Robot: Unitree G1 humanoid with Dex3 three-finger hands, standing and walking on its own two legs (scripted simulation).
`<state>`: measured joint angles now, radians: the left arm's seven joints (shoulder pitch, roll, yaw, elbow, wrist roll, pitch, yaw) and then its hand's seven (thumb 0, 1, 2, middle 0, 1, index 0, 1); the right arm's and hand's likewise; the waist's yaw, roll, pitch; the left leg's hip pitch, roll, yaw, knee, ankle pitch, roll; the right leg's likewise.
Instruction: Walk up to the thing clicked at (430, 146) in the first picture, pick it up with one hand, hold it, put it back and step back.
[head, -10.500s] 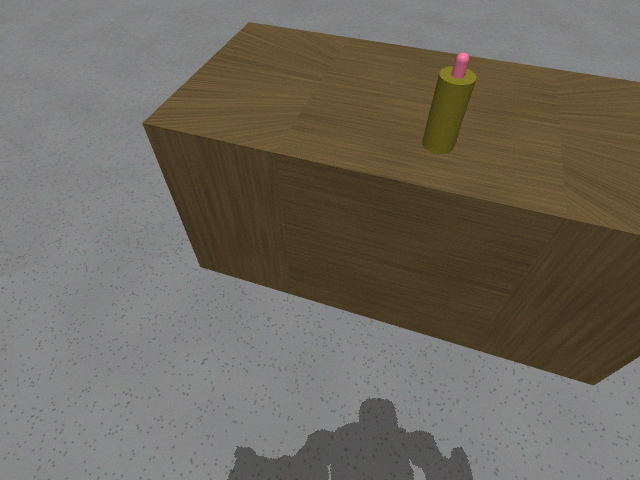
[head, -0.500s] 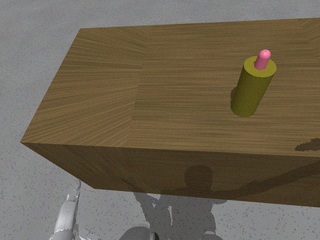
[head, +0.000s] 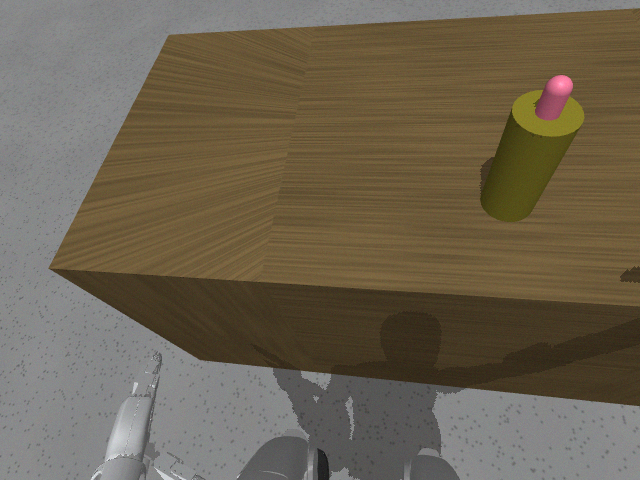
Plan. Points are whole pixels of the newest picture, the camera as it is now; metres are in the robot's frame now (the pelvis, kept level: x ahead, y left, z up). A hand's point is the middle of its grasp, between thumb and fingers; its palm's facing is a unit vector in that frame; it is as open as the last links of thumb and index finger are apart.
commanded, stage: go down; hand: right
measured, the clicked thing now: (529, 151) +0.52 -0.21 +0.04
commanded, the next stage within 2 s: approach in 0.44 s
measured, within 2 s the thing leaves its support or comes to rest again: neither
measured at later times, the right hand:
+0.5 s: hand out of the picture +0.42 -0.40 +0.11, palm faces +0.29 +0.96 +0.01, open 17.7 cm
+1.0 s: hand (610, 212) +0.45 -0.30 +0.00, palm faces +0.17 +0.98 +0.09, open 17.7 cm
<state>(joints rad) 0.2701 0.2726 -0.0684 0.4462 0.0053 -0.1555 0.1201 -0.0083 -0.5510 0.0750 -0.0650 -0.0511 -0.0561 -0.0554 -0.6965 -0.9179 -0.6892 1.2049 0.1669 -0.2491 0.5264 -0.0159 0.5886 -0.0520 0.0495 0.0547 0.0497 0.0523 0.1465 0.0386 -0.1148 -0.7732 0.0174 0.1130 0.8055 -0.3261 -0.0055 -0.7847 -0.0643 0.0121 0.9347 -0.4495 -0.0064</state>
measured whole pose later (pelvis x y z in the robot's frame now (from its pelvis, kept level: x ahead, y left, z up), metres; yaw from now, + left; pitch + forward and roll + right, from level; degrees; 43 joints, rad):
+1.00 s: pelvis -0.01 +0.00 -0.02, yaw +1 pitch +21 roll +4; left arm 0.30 0.26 -0.03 0.24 0.03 -0.15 0.06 -0.01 -0.55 0.06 -0.08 -0.06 -0.07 -0.06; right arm -0.72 -0.71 -0.58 1.23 0.15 -0.34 0.40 -0.01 0.58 -0.06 0.03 0.05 0.04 0.05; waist 0.20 0.06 -0.12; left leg -0.94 0.02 0.10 0.95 -0.36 -0.01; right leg -0.94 -0.06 0.00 1.06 -0.49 -0.01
